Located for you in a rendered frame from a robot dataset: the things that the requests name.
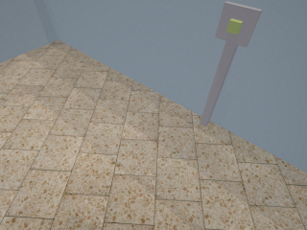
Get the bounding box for button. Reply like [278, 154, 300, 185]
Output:
[226, 18, 243, 35]

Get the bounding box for panel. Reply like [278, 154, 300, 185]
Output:
[200, 1, 262, 127]

